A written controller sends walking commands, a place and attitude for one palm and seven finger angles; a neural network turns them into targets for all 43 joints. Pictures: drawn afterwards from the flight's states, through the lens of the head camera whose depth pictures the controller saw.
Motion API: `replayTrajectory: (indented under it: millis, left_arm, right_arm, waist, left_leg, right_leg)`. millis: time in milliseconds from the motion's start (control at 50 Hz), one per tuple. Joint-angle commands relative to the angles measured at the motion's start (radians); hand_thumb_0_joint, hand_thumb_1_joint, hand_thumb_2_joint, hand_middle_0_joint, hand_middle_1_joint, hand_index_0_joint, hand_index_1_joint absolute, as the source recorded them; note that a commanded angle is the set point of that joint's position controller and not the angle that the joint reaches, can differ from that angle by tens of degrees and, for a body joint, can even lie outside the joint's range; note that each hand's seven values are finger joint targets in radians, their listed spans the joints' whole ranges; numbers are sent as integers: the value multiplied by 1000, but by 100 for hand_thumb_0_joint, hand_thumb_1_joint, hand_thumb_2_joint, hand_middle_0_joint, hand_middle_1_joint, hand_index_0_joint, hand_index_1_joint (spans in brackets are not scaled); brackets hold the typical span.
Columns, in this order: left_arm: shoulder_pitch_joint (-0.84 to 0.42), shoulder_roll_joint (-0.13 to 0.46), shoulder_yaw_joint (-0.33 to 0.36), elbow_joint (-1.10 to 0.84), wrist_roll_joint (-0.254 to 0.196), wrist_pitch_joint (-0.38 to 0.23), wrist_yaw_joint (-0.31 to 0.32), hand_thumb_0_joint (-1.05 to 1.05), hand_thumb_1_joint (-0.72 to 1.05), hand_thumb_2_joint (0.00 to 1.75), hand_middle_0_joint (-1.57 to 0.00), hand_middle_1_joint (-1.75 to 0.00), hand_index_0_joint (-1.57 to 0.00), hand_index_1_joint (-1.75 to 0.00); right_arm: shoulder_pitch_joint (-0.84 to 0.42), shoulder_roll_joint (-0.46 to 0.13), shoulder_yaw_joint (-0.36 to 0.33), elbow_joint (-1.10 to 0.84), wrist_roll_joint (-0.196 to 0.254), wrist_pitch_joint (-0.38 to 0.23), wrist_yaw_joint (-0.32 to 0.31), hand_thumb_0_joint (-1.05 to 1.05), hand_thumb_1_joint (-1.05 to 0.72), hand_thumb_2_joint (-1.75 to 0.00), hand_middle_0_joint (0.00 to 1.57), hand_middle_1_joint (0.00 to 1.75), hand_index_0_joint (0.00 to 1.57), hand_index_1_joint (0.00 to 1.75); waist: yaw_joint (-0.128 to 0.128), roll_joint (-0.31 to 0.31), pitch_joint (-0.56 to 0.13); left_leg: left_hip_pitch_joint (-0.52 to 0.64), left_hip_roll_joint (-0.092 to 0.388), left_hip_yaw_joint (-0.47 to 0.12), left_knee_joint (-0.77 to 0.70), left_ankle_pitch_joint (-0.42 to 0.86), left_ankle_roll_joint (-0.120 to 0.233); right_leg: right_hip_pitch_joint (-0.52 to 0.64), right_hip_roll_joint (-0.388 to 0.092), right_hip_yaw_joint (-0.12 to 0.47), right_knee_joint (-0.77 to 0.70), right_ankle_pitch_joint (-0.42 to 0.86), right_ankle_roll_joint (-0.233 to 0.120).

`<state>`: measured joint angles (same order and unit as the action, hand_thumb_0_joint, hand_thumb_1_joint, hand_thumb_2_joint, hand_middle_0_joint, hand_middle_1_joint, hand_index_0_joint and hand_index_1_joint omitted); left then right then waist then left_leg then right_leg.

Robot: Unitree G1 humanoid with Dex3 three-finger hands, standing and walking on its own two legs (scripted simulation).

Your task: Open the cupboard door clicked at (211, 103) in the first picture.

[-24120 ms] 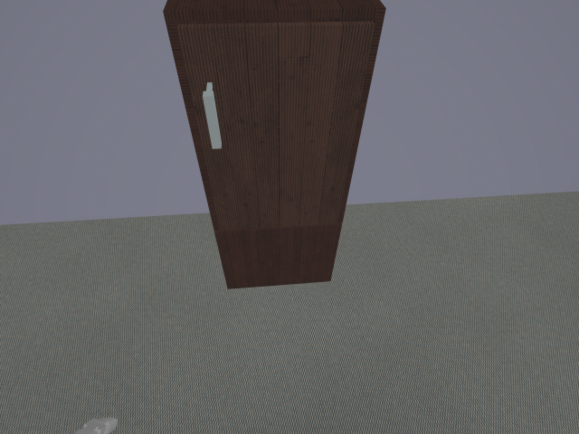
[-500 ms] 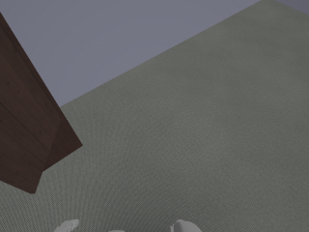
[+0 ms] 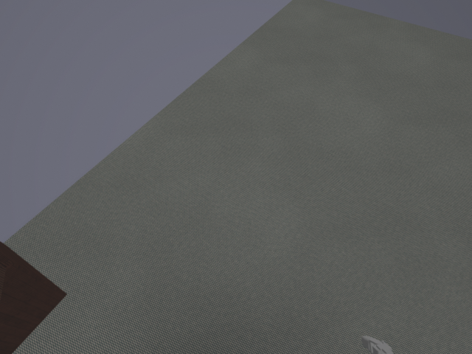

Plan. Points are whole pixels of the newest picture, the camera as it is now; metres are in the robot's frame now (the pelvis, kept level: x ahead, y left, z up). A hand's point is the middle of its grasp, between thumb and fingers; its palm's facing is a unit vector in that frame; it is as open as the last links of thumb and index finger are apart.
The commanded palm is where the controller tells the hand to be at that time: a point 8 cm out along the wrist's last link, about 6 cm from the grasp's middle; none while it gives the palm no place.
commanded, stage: walk to a spot facing it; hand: left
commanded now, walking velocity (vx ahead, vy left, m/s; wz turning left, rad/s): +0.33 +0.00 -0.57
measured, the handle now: out of the picture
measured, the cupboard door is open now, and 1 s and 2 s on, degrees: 48 48 48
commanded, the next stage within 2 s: turn to face it in 0.98 s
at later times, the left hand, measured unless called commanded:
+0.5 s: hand (216, 237) +0.37 +0.08 -0.15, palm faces -0.29 -0.93 -0.22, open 7.4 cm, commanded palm none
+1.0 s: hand (259, 166) +0.61 -0.01 -0.16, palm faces -0.38 -0.90 -0.20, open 7.4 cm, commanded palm none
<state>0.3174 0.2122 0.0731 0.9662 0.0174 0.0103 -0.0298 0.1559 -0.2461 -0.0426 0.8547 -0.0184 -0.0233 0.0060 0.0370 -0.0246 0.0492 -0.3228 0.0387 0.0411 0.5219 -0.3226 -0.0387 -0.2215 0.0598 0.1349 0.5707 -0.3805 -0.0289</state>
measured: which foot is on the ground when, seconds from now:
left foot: down 0.00-0.32, up 0.34-0.66, down 0.68-0.98, up 1.00-1.00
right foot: up 0.00-0.32, down 0.34-0.68, up 0.70-0.96, down 0.98-1.00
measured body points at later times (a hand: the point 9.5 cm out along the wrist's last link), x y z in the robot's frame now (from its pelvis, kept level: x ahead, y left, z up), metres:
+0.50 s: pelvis +0.21 -0.07 +0.00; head +0.26 -0.09 +0.45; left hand +0.39 +0.13 -0.13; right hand +0.13 -0.32 -0.14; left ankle +0.22 +0.09 -0.66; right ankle +0.18 -0.16 -0.73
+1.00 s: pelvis +0.45 -0.16 -0.01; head +0.48 -0.18 +0.44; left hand +0.63 +0.04 -0.15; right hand +0.33 -0.37 -0.17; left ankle +0.44 +0.02 -0.73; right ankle +0.46 -0.27 -0.74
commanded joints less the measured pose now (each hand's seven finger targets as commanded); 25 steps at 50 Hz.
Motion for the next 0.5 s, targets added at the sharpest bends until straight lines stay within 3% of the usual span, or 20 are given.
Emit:
replayTrajectory:
  millis: [0,20,40,60,100,120,160,220,240,260,280,300,320,340,360,380,400,440,480]
  left_arm:
    - [-227,113,31,-183,5,-54,-14,0,90,90,-20,-30,-20,-30]
    - [-243,103,33,-162,15,-52,-18,0,90,90,-20,-30,-20,-30]
    - [-230,90,33,-147,15,-45,-28,0,90,90,-20,-30,-20,-30]
    - [-220,79,28,-140,15,-37,-39,0,90,90,-20,-30,-20,-30]
    - [-245,43,9,-139,14,-26,-50,0,90,90,-20,-30,-20,-30]
    - [-259,34,1,-141,10,-26,-52,0,90,90,-20,-30,-20,-30]
    - [-290,29,-5,-145,8,-24,-52,0,90,90,-20,-30,-20,-30]
    - [-311,43,-3,-139,10,-19,-49,0,90,90,-20,-30,-20,-30]
    - [-290,55,1,-132,12,-20,-47,0,90,90,-20,-30,-20,-30]
    - [-203,80,9,-108,12,-24,-42,0,90,90,-20,-30,-20,-30]
    - [-38,131,25,-52,15,-34,-33,0,90,90,-20,-30,-20,-30]
    - [146,257,63,-9,19,-45,-12,0,90,90,-20,-30,-20,-30]
    - [192,328,75,5,-7,-41,1,0,90,90,-20,-30,-20,-30]
    - [108,316,67,-12,-12,-34,14,0,90,90,-20,-30,-20,-30]
    - [2,242,51,-43,-8,-32,26,0,90,90,-20,-30,-20,-30]
    - [-79,195,32,-66,-2,-38,30,0,90,90,-20,-30,-20,-30]
    - [-122,164,23,-74,3,-46,30,0,90,90,-20,-30,-20,-30]
    - [-144,153,22,-68,7,-60,25,0,90,90,-20,-30,-20,-30]
    - [-139,160,24,-49,6,-69,20,0,90,90,-20,-30,-20,-30]
  right_arm:
    - [336,-256,-62,22,-29,-33,-36,0,-90,-90,20,30,20,30]
    - [288,-211,-50,19,-29,-35,-31,0,-90,-90,20,30,20,30]
    - [221,-167,-36,6,-25,-38,-31,0,-90,-90,20,30,20,30]
    - [192,-137,-26,3,-22,-44,-33,0,-90,-90,20,30,20,30]
    - [236,-125,-22,32,-22,-52,-35,0,-90,-90,20,30,20,30]
    - [248,-133,-22,45,-22,-54,-35,0,-90,-90,20,30,20,30]
    - [259,-141,-27,54,-25,-47,-28,0,-90,-90,20,30,20,30]
    - [263,-146,-25,72,-26,-38,-24,0,-90,-90,20,30,20,30]
    - [261,-147,-22,75,-26,-33,-23,0,-90,-90,20,30,20,30]
    - [238,-150,-21,75,-23,-29,-20,0,-90,-90,20,30,20,30]
    - [208,-140,-15,70,-13,-31,-16,0,-90,-90,20,30,20,30]
    - [174,-83,-2,31,10,-36,-6,0,-90,-90,20,30,20,30]
    - [103,-70,-5,-16,19,-38,-12,0,-90,-90,20,30,20,30]
    - [59,-93,-16,-6,14,-35,-14,0,-90,-90,20,30,20,30]
    - [46,-93,-23,8,6,-31,-14,0,-90,-90,20,30,20,30]
    - [67,-76,-19,35,-3,-23,-12,0,-90,-90,20,30,20,30]
    - [103,-57,-17,60,-9,-10,-10,0,-90,-90,20,30,20,30]
    - [168,-27,-13,90,-12,3,-1,0,-90,-90,20,30,20,30]
    - [169,-9,-12,91,-11,-2,9,0,-90,-90,20,30,20,30]
  waist:
    - [-179,171,-38]
    - [-143,162,8]
    - [-103,199,42]
    - [-82,231,49]
    - [-83,196,1]
    - [-83,197,-32]
    - [-95,207,-42]
    - [-82,201,-13]
    - [-64,187,-7]
    - [-9,158,-45]
    - [72,69,-115]
    - [155,-199,-241]
    - [156,-284,-243]
    - [122,-179,-153]
    - [65,-115,-92]
    - [13,-111,-60]
    - [-26,-114,-42]
    - [-65,-114,-59]
    - [-72,-93,-57]
  left_leg:
    - [394,522,-602,-325,-221,265]
    - [289,453,-506,-329,-187,232]
    - [235,401,-385,-334,-118,196]
    - [237,353,-270,-321,-6,168]
    - [290,289,-84,-275,276,135]
    - [305,282,-15,-254,354,125]
    - [276,263,62,-237,366,107]
    - [218,282,102,-218,362,102]
    - [195,282,117,-175,405,96]
    - [159,266,144,-52,474,77]
    - [25,222,182,164,514,45]
    - [-254,103,240,524,206,0]
    - [-431,29,108,795,-312,-11]
    - [-477,101,-13,858,-245,-5]
    - [-447,140,-42,817,-162,-6]
    - [-364,163,-48,724,-109,-15]
    - [-280,158,-26,639,-81,-22]
    - [-202,125,19,503,-18,-28]
    - [-161,102,45,352,39,-29]
  right_leg:
    - [-584,-86,-73,591,-193,4]
    - [-574,-115,-77,656,-111,12]
    - [-563,-149,-84,659,-31,21]
    - [-550,-161,-106,618,11,32]
    - [-500,-153,-161,494,55,41]
    - [-456,-151,-185,402,59,39]
    - [-342,-121,-245,238,71,30]
    - [-213,-89,-288,129,122,12]
    - [-138,-70,-306,99,118,1]
    - [2,-46,-315,36,129,-20]
    - [277,-51,-271,5,129,-57]
    - [554,-313,113,-109,9,-158]
    - [539,-517,464,-299,95,-252]
    - [401,-508,443,-322,-42,-269]
    - [269,-468,343,-327,-52,-238]
    - [135,-410,205,-328,35,-201]
    - [36,-367,110,-337,114,-178]
    - [5,-305,16,-341,190,-163]
    - [13,-273,-23,-335,200,-158]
